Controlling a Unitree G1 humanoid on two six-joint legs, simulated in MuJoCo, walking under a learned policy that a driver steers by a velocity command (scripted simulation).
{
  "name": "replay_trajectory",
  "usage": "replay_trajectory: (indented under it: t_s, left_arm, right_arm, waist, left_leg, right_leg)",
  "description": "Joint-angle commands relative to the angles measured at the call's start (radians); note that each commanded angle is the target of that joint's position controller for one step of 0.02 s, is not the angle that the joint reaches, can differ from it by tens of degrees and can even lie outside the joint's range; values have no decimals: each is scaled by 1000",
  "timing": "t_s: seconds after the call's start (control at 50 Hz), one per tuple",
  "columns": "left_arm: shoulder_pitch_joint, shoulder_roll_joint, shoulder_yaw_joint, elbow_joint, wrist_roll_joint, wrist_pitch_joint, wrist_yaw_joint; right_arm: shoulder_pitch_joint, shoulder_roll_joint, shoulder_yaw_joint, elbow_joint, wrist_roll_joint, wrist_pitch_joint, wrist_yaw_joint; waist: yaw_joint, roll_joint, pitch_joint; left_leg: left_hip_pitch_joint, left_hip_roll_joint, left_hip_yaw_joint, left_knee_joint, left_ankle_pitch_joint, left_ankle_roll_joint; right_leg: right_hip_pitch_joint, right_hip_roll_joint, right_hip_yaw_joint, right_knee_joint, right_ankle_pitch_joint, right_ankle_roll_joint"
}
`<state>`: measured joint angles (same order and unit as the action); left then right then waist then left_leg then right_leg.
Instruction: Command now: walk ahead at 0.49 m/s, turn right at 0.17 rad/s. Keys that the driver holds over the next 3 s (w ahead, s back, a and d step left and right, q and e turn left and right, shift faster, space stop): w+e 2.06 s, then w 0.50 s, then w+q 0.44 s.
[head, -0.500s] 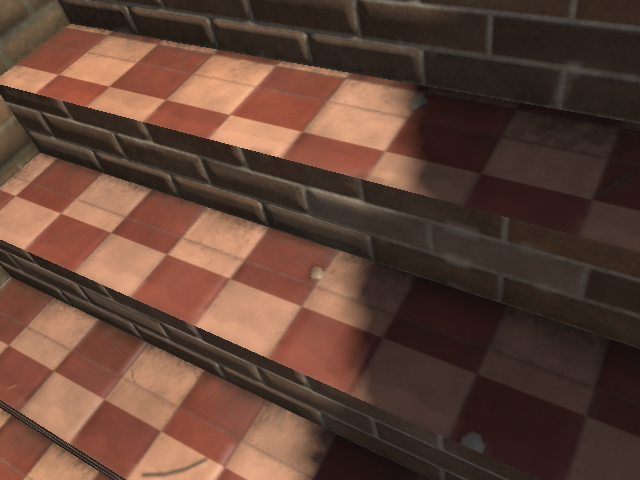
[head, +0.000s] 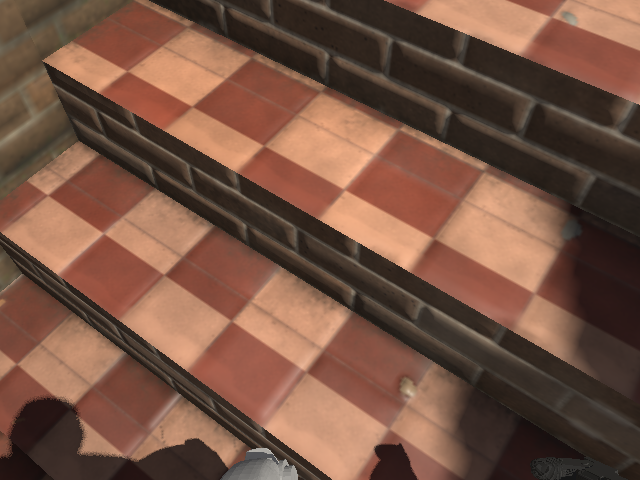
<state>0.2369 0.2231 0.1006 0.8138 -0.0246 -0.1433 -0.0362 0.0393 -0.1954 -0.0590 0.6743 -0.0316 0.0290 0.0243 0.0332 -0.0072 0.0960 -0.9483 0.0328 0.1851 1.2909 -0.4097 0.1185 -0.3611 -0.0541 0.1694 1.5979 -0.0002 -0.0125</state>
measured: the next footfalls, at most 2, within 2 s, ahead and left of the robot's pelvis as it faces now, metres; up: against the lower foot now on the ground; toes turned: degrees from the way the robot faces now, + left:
right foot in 0.68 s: +0.37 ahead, +0.08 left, +0.20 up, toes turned -19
left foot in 0.92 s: +0.44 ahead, +0.41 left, +0.00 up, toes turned -22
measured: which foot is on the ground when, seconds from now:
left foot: down 0.00-0.66, up 0.68-0.90, down 0.92-1.00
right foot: up 0.00-0.66, down 0.68-0.92, up 0.94-1.00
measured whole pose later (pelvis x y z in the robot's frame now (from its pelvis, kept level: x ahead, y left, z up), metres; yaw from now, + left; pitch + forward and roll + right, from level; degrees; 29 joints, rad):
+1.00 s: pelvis +0.36 +0.29 +0.12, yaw -29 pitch +3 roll +2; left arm 0.12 0.18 0.03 0.70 0.06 0.00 0.07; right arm 0.25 -0.14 0.00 0.78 -0.02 -0.11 -0.01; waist 0.02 -0.08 -0.04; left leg -0.29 0.03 0.10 0.60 -0.42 0.01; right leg -1.10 0.07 0.12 2.05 -0.61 -0.11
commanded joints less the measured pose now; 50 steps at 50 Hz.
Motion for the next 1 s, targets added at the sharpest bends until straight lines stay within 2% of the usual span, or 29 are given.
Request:
replay_trajectory:
  t_s: [0.02, 0.08, 0.16, 0.18, 0.22, 0.28, 0.36, 0.42, 0.48, 0.58, 0.6, 0.62, 0.64, 0.66, 0.68, 0.7, 0.72, 0.74, 0.76, 0.78, 0.82, 0.86, 0.88, 0.9, 0.92, 0.94, 0.96, 0.98, 1.0]
  left_arm:
    - [105, -153, -59, -117, 58, 21, 26]
    - [7, -196, -91, -129, 30, 69, 45]
    - [3, -177, -87, -116, 31, 100, 78]
    - [-24, -195, -93, -113, 19, 113, 87]
    - [-21, -174, -84, -104, 30, 134, 97]
    - [-104, -148, -75, -91, 27, 128, 98]
    - [-222, -218, -99, -84, 19, 122, 100]
    - [-283, -244, -119, -80, 35, 121, 101]
    - [-310, -237, -130, -60, 28, 133, 98]
    - [-368, -216, -148, -101, 28, 154, 98]
    - [-370, -207, -154, -112, 18, 152, 103]
    - [-306, -165, -155, -107, 4, 148, 113]
    - [-73, -77, -142, -74, 14, 150, 128]
    - [408, 133, -89, -4, 30, 156, 150]
    - [147, 209, -23, 31, -103, 174, 152]
    - [-48, 8, -81, 17, -87, 172, 152]
    - [-47, 47, -60, -31, 5, 143, 149]
    - [55, 19, -53, 35, 40, 119, 138]
    - [14, 10, -57, 16, 96, 101, 139]
    - [-82, 12, -61, -29, 133, 78, 135]
    - [-169, -15, -75, -48, 144, 51, 116]
    - [-386, -37, -91, -118, 142, 69, 123]
    - [-451, -21, -86, -153, 129, 100, 136]
    - [-368, -24, -82, -129, 101, 125, 147]
    - [-345, -71, -87, -142, 87, 121, 148]
    - [-338, -116, -87, -167, 58, 118, 123]
    - [-268, -147, -90, -302, 56, 101, 101]
    - [-149, -182, -103, -312, 79, 105, 98]
    - [-129, -136, -103, -351, 80, 119, 90]
  right_arm:
    - [10, -11, -11, 35, -13, -47, -23]
    - [166, 84, 30, 159, -28, -118, -19]
    - [213, 55, 42, 216, -5, -183, 4]
    - [215, 7, 37, 235, -4, -189, -1]
    - [216, -32, 26, 247, 9, -195, -4]
    - [289, 9, 32, 277, 4, -185, -14]
    - [536, 6, 21, 377, -9, -175, -51]
    - [613, 37, 30, 415, -8, -191, -59]
    - [665, 73, 46, 447, -1, -185, -69]
    - [753, 47, 53, 515, 12, -175, -82]
    - [730, 45, 55, 523, 17, -168, -81]
    - [637, 39, 62, 499, 54, -158, -85]
    - [470, -24, 52, 441, 82, -154, -102]
    - [111, -170, 3, 317, 144, -157, -163]
    - [388, -218, -27, 375, 150, -141, -200]
    - [188, -324, -20, 186, 34, -149, -123]
    - [64, -136, 19, -5, -42, -160, -52]
    - [34, -29, 47, -39, -90, -164, -21]
    - [151, 34, 62, -16, -78, -151, 4]
    - [246, 71, 73, 3, -65, -131, 10]
    - [368, 70, 77, 24, -37, -89, -14]
    - [519, 43, 77, 70, 40, -90, -20]
    - [674, 9, 69, 126, 71, -92, -7]
    - [629, -8, 62, 132, 109, -89, -13]
    - [639, -36, 37, 184, 107, -81, -41]
    - [595, -60, 34, 173, 57, -96, -59]
    - [475, -197, 0, 142, -22, -141, -50]
    - [311, -179, -7, 112, -37, -156, -43]
    - [220, -322, -69, 67, -11, -180, -51]
  waist:
    - [59, 180, -242]
    - [45, 44, -111]
    - [74, 3, -37]
    - [74, 17, -40]
    - [97, -19, -34]
    - [42, 13, -60]
    - [-80, 106, -81]
    - [-89, 59, -77]
    - [-82, 36, -81]
    - [-56, 58, -74]
    - [-37, 107, -62]
    - [33, 186, -59]
    - [174, 317, -86]
    - [498, 325, -80]
    - [360, -558, -372]
    - [263, -579, -491]
    - [156, -253, -385]
    - [135, 68, -317]
    - [37, 250, -182]
    - [-52, 321, -99]
    - [-132, 241, -79]
    - [-273, 120, -105]
    - [-360, 53, -174]
    - [-309, 64, -162]
    - [-276, -55, -253]
    - [-233, -71, -283]
    - [-47, 15, -206]
    - [82, -33, -223]
    - [102, 90, -224]
  left_leg:
    - [432, 225, -674, -804, -506, -99]
    - [358, 274, -447, -806, -143, -115]
    - [330, 245, -215, -931, 65, -177]
    - [376, 270, -220, -961, 62, -177]
    - [464, 245, -169, -963, 18, -230]
    - [522, 196, -46, -977, 59, -275]
    - [839, 221, -61, -1023, 88, -271]
    - [990, 249, -76, -1026, 189, -311]
    - [1057, 237, -53, -1007, 424, -352]
    - [1103, 189, 41, -991, 1004, -431]
    - [1047, 153, 94, -1024, 1157, -482]
    - [897, 89, 220, -1050, 1569, -588]
    - [655, 28, 354, -1025, 2127, -727]
    - [73, 18, 332, -543, 2591, -868]
    - [390, 4, 46, 617, 505, -461]
    - [302, -67, -112, 742, -15, -283]
    - [83, -27, -317, 706, 33, -232]
    - [-34, -73, -386, 682, -21, -136]
    - [-16, -67, -384, 507, -60, -117]
    - [-7, -69, -386, 378, -186, -124]
    - [163, -81, -261, 223, -112, -134]
    - [501, -43, -140, -348, 72, -117]
    - [796, -64, 53, -767, 329, -101]
    - [859, -30, 119, -1068, 622, -106]
    - [1042, 45, 41, -964, 854, -24]
    - [1094, 77, -44, -903, 777, -71]
    - [1058, 318, -410, -892, 898, 29]
    - [1057, 396, -393, -907, 588, 50]
    - [1039, 573, -641, -1126, -201, 114]
  right_leg:
    - [-406, 46, -18, 505, 146, -75]
    - [-626, 75, -15, 603, 150, -73]
    - [-778, 137, -50, 656, 103, -69]
    - [-881, 161, -73, 830, 81, -79]
    - [-999, 155, -80, 856, 95, -94]
    - [-972, 159, -165, 645, 199, -95]
    - [-1151, 149, -219, 585, 120, -106]
    - [-1263, 140, -217, 643, 68, -116]
    - [-1290, 153, -228, 717, 25, -142]
    - [-1209, 187, -367, 631, -184, -193]
    - [-1121, 212, -403, 532, -237, -214]
    - [-861, 264, -499, 298, -342, -251]
    - [-387, 303, -587, -58, -485, -278]
    - [341, 157, -397, -566, -747, -395]
    - [134, 11, -205, -814, -290, -462]
    - [137, 142, 45, -765, -65, -456]
    - [194, 75, 201, -588, -171, -439]
    - [153, 96, 336, -536, -376, -352]
    - [-46, 87, 339, -563, -498, -299]
    - [-193, 56, 363, -518, -575, -293]
    - [-404, 75, 204, -403, -599, -247]
    - [-693, 133, -71, -313, -514, -168]
    - [-754, 224, -304, -262, -457, -125]
    - [-671, 255, -350, -217, -563, -136]
    - [-756, 257, -235, 54, -698, -171]
    - [-859, 274, -215, 434, -665, -147]
    - [-1039, 140, -193, 623, -618, -78]
    - [-1073, 94, -51, 765, -561, -87]
    - [-1173, 1, -20, 772, -448, -59]
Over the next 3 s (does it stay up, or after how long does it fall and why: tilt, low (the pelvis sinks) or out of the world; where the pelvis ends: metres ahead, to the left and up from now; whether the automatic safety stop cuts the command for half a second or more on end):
stays up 0.78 -0.22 0.70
